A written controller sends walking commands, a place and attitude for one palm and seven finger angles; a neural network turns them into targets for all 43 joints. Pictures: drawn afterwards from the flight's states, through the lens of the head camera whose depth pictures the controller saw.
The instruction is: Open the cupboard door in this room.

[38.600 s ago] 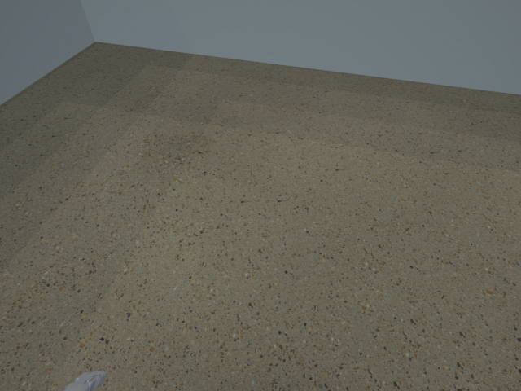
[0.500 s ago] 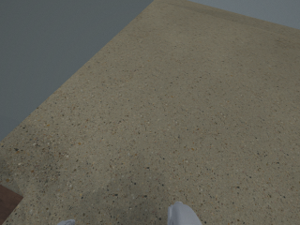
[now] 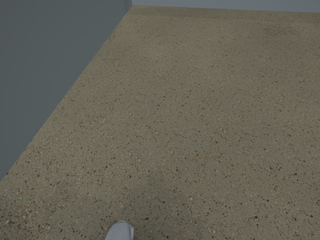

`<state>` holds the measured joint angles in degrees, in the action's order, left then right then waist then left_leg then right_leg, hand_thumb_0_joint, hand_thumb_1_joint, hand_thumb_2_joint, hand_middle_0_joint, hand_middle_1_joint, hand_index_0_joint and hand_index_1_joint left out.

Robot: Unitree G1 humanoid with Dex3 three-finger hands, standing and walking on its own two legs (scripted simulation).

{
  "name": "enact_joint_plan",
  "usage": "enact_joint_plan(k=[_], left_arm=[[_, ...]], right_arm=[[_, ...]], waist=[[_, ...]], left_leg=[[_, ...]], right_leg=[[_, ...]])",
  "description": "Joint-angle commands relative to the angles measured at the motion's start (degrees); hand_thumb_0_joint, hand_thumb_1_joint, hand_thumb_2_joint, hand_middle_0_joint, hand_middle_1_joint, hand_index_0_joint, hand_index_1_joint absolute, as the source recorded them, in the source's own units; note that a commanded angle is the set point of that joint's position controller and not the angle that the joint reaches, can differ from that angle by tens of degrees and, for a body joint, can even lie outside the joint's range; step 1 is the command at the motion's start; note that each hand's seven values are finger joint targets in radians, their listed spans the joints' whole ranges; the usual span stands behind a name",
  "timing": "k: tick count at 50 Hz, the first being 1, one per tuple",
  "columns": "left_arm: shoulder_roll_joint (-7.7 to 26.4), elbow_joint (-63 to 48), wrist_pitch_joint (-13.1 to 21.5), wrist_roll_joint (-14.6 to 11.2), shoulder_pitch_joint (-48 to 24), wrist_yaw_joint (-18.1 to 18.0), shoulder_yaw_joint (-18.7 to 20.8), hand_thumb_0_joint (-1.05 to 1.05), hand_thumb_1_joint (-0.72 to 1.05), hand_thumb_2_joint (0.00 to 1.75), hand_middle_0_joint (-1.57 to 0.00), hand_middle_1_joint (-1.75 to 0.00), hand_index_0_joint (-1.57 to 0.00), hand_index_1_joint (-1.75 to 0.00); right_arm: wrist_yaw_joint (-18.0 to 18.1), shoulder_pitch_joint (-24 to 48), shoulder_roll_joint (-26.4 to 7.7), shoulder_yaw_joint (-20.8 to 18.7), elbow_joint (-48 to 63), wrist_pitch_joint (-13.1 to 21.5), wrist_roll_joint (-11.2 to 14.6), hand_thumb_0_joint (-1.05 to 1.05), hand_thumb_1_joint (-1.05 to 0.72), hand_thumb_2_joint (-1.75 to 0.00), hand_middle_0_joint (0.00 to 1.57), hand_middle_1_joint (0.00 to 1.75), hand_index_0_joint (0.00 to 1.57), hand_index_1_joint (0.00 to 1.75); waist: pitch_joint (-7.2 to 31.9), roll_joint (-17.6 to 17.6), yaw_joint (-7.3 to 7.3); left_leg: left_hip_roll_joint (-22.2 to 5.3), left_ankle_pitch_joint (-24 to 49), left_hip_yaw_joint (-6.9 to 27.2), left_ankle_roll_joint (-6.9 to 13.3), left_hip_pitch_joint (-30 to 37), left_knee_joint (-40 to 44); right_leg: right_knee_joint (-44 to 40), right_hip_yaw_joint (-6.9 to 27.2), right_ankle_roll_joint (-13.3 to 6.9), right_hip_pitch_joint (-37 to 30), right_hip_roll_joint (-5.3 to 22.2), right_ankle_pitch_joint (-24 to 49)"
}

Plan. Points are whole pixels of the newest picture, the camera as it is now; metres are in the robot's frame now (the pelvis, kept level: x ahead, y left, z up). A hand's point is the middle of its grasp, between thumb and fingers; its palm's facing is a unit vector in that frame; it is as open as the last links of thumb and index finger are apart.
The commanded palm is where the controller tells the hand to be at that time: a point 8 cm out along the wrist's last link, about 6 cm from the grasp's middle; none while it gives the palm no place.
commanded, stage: walk to a spot facing it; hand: left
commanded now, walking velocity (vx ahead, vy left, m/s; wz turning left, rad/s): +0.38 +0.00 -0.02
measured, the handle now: out of the picture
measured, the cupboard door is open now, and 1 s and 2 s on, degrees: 51 51 51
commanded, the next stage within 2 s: turn to face it in 0.70 s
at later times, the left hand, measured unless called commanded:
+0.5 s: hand (107, 224) +0.19 +0.18 -0.18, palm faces +0.07 -0.99 -0.14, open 7.4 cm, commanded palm none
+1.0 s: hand (142, 115) +0.62 +0.12 -0.17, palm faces +0.03 -0.99 -0.17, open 7.2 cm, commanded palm none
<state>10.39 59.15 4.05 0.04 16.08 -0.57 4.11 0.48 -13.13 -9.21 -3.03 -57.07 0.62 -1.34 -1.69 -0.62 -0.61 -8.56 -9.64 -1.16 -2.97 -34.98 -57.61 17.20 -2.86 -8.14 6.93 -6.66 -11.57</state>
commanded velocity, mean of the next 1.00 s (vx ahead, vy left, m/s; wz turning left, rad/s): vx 0.27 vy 0.00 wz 0.12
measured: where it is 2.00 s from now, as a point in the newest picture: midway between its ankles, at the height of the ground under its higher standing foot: (181, 174)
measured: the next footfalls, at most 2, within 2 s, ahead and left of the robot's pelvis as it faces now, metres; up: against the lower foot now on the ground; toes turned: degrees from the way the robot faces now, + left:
left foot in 0.36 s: +0.29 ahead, +0.09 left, +0.00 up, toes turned +3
right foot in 0.80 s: +0.57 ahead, -0.14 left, +0.00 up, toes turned -9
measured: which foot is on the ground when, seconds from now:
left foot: up 0.00-0.34, down 0.36-0.80, up 0.82-1.00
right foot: down 0.00-0.34, up 0.36-0.78, down 0.80-1.00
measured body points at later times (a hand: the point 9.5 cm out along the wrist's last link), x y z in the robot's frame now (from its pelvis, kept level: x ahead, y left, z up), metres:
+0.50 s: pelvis +0.26 +0.03 -0.01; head +0.28 +0.03 +0.44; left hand +0.19 +0.24 -0.17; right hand +0.30 -0.21 -0.16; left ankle +0.25 +0.09 -0.75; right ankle +0.19 -0.09 -0.63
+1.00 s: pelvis +0.51 -0.05 -0.01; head +0.55 -0.04 +0.44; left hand +0.62 +0.17 -0.15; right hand +0.47 -0.27 -0.16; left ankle +0.49 +0.09 -0.67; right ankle +0.53 -0.14 -0.75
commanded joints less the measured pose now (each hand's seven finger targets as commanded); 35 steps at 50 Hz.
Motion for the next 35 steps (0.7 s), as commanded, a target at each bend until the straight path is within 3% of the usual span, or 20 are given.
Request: enact_joint_plan(k=[1, 3, 6, 7, 10, 12, 13, 14, 15, 16, 17, 18, 19, 20, 22, 24, 25, 28, 32, 35], left_arm=[[3.5, 1.23, 1.45, 0.14, 10.54, -0.43, -0.06, 0.0, 0.9, 0.9, -0.2, -0.3, -0.2, -0.3], [3.44, 2.45, 1.62, 0.3, 13.34, -0.77, -0.41, 0.0, 0.9, 0.9, -0.2, -0.3, -0.2, -0.3], [2.97, 4.4, 1.74, 0.47, 18.2, -1.5, -0.87, 0.0, 0.9, 0.9, -0.2, -0.3, -0.2, -0.3], [2.87, 4.74, 1.67, 0.6, 18.73, -1.82, -1.04, 0.0, 0.9, 0.9, -0.2, -0.3, -0.2, -0.3], [3.09, 5.95, 1.57, 0.84, 20.53, -2.21, -1.43, 0.0, 0.9, 0.9, -0.2, -0.3, -0.2, -0.3], [4.2, 6.29, 1.73, 0.8, 19.93, -2.25, -1.23, 0.0, 0.9, 0.9, -0.2, -0.3, -0.2, -0.3], [4.76, 6.65, 1.91, 0.83, 19.98, -2.29, -1.04, 0.0, 0.9, 0.9, -0.2, -0.3, -0.2, -0.3], [5.09, 6.87, 2.06, 0.83, 19.45, -2.35, -0.92, 0.0, 0.9, 0.9, -0.2, -0.3, -0.2, -0.3], [5.46, 6.95, 2.1, 0.75, 17.58, -2.29, -0.85, 0.0, 0.9, 0.9, -0.2, -0.3, -0.2, -0.3], [4.73, 6.05, 2.25, 0.43, 15.56, -1.9, -0.89, 0.0, 0.9, 0.9, -0.2, -0.3, -0.2, -0.3], [1.83, 4.55, 2.15, -0.5, 16.19, -1.2, -1.19, 0.0, 0.9, 0.9, -0.2, -0.3, -0.2, -0.3], [1.59, 2.88, 2.33, -0.45, 15.01, -0.89, -1.75, 0.0, 0.9, 0.9, -0.2, -0.3, -0.2, -0.3], [2.69, 1.88, 1.61, 0.48, 11.29, -0.98, -1.19, 0.0, 0.9, 0.9, -0.2, -0.3, -0.2, -0.3], [1.51, -0.19, 0.98, 1.08, 8.4, -0.26, -1.23, 0.0, 0.9, 0.9, -0.2, -0.3, -0.2, -0.3], [-0.48, 0.94, -0.61, 2.0, 8.24, 0.9, -0.81, 0.0, 0.9, 0.9, -0.2, -0.3, -0.2, -0.3], [-2.13, 0.4, -1.76, 1.98, 8.51, 1.52, -1.15, 0.0, 0.9, 0.9, -0.2, -0.3, -0.2, -0.3], [-2.37, 0.02, -1.88, 1.89, 7.22, 1.62, -1.03, 0.0, 0.9, 0.9, -0.2, -0.3, -0.2, -0.3], [-2.06, -1.89, -2.27, 1.64, 1.58, 2.21, -1.39, 0.0, 0.9, 0.9, -0.2, -0.3, -0.2, -0.3], [0.43, -4.49, -2.2, 1.06, -8.3, 2.61, -1.29, 0.0, 0.9, 0.9, -0.2, -0.3, -0.2, -0.3], [2.16, -6.08, -1.94, 0.96, -12.07, 2.59, -1.24, 0.0, 0.9, 0.9, -0.2, -0.3, -0.2, -0.3]], right_arm=[[-0.45, -0.08, -3.1, -0.59, 2.16, 0.35, 0.54, 0.0, -0.9, -0.9, 0.2, 0.3, 0.2, 0.3], [-0.8, 4.63, -3.33, -0.51, 3.37, 0.42, 0.54, 0.0, -0.9, -0.9, 0.2, 0.3, 0.2, 0.3], [-1.19, 10.09, -3.23, -0.18, 4.34, 0.54, 0.7, 0.0, -0.9, -0.9, 0.2, 0.3, 0.2, 0.3], [-1.23, 11.13, -3.27, -0.04, 4.74, 0.49, 0.85, 0.0, -0.9, -0.9, 0.2, 0.3, 0.2, 0.3], [-1.51, 14.53, -3.16, 0.2, 5.17, 0.61, 0.91, 0.0, -0.9, -0.9, 0.2, 0.3, 0.2, 0.3], [-1.3, 12.93, -2.88, 0.51, 4.46, 1.1, 0.83, 0.0, -0.9, -0.9, 0.2, 0.3, 0.2, 0.3], [-0.98, 11.08, -2.8, 0.59, 3.71, 1.46, 0.86, 0.0, -0.9, -0.9, 0.2, 0.3, 0.2, 0.3], [-0.39, 6.76, -3.42, 0.53, 2.25, 1.73, 0.87, 0.0, -0.9, -0.9, 0.2, 0.3, 0.2, 0.3], [0.17, 0.0, -4.72, 0.06, -0.02, 1.85, 0.76, 0.0, -0.9, -0.9, 0.2, 0.3, 0.2, 0.3], [0.87, -8.58, -7.01, -0.76, -2.23, 1.89, 0.34, 0.0, -0.9, -0.9, 0.2, 0.3, 0.2, 0.3], [1.28, -16.38, -12.05, -2.16, -3.74, 2.26, -0.97, 0.0, -0.9, -0.9, 0.2, 0.3, 0.2, 0.3], [1.27, -17.28, -13.26, -1.77, -3.41, 2.23, -0.2, 0.0, -0.9, -0.9, 0.2, 0.3, 0.2, 0.3], [0.95, -11.97, -12.43, -1.75, -2.7, 2.23, 0.51, 0.0, -0.9, -0.9, 0.2, 0.3, 0.2, 0.3], [1.25, -7.62, -10.56, -1.36, -0.85, 2.73, 0.58, 0.0, -0.9, -0.9, 0.2, 0.3, 0.2, 0.3], [1.42, -6.53, -4.11, 0.46, -1.78, 4.14, 0.23, 0.0, -0.9, -0.9, 0.2, 0.3, 0.2, 0.3], [1.44, -8.03, -3.83, 0.77, -3.07, 5.23, 0.47, 0.0, -0.9, -0.9, 0.2, 0.3, 0.2, 0.3], [1.47, -9.24, -3.86, 0.27, -3.47, 5.45, 0.38, 0.0, -0.9, -0.9, 0.2, 0.3, 0.2, 0.3], [1.1, -11.18, -5.15, 0.79, -4.13, 5.43, 0.77, 0.0, -0.9, -0.9, 0.2, 0.3, 0.2, 0.3], [1.31, -16.36, -5.76, 1.16, -6.13, 4.76, 0.46, 0.0, -0.9, -0.9, 0.2, 0.3, 0.2, 0.3], [1.42, -18.83, -6.75, 1.13, -7.41, 4.22, -0.04, 0.0, -0.9, -0.9, 0.2, 0.3, 0.2, 0.3]], waist=[[-0.94, 7.26, 1.76], [-1.71, 6.89, 2.67], [-3.43, 7.17, 4.15], [-3.86, 7.78, 3.9], [-5.13, 5.62, 3.78], [-3.56, 5.34, 2.25], [-2.1, 6.93, 1.34], [-0.48, 7.73, -0.68], [1.62, 7.84, -4.16], [4.65, 6.62, -8.5], [10.69, -4.81, -10.32], [12.34, -6.63, -7.52], [4.06, -0.72, -5.06], [-5.15, 0.74, -3.35], [-7.87, -2.78, 0.31], [-5.58, -3.84, 1.92], [-3.9, -1.73, 1.9], [-5.43, -4.43, 1.69], [-7.05, -7.39, -1.31], [-6.85, -6.6, -1.54]], left_leg=[[1.73, 1.89, -1.54, 0.51, -6.9, 1.7], [2.39, 1.51, -2.02, 0.73, -8.92, 2.71], [4.24, 1.37, -3.34, 1.42, -10.88, 3.82], [4.62, 1.28, -3.74, 1.82, -10.48, 5.06], [6.59, -0.99, -5.79, 2.85, -6.1, 10.7], [9.78, -3.74, -9.05, 4.41, 1.5, 16.49], [12.07, -5.4, -10.57, 5.59, 5.64, 18.31], [13.23, -4.78, -10.97, 6.99, 11.43, 21.05], [12.54, -1.5, -9.36, 8.47, 21.19, 24.14], [7.58, 1.96, -3.51, 11.7, 36.71, 25.38], [-10.73, 2.84, 21.46, 20.2, 48.97, 28.35], [-19.73, 2.92, 36.71, 24.63, 47.11, 38.72], [-19.04, -6.77, 34.38, 23.4, 38.27, 43.25], [-16.98, -8.87, 32.04, 20.0, 29.68, 45.53], [-9.42, -3.78, 17.8, 14.46, 20.77, 48.06], [-5.9, 9.15, 7.85, 12.84, 21.43, 46.88], [-5.13, 13.32, 5.29, 12.58, 22.94, 46.24], [-1.51, 19.63, -0.6, 10.21, 20.22, 46.92], [-1.83, 25.37, -1.35, 8.05, 25.56, 45.93], [-4.36, 32.13, -0.63, 8.7, 30.12, 43.32]], right_leg=[[-4.97, 11.34, 10.16, -9.12, 16.11, 31.66], [-3.85, 11.57, 7.47, -12.17, 17.08, 36.76], [-3.05, 11.98, 12.44, -15.78, 17.31, 44.35], [-3.08, 11.55, 12.31, -15.92, 17.34, 45.83], [-1.93, 11.47, 8.38, -15.58, 17.58, 51.15], [1.83, 9.49, 7.61, -15.26, 17.26, 63.39], [4.97, 8.98, 8.56, -15.49, 16.58, 71.67], [9.01, 7.86, 9.48, -14.15, 16.06, 75.77], [16.17, 7.02, 9.7, -8.64, 15.3, 72.47], [27.12, 6.16, 10.2, 4.07, 14.7, 59.46], [51.18, 2.59, 10.92, 20.06, 8.59, 18.66], [65.95, 4.19, 8.54, 25.3, 4.08, -16.29], [68.28, 6.86, 7.36, 29.43, 7.85, -14.74], [67.78, 5.74, 8.74, 34.44, 9.48, -11.3], [61.5, 5.5, 8.93, 30.53, 11.46, -4.65], [54.69, 4.16, 9.93, 29.13, 12.11, -2.16], [51.0, 3.02, 10.38, 28.55, 12.51, -1.05], [36.89, -1.07, 10.42, 24.58, 12.72, 5.82], [25.31, -3.67, 8.99, 23.32, 10.75, 10.67], [20.78, -4.03, 7.15, 20.7, 9.36, 6.77]])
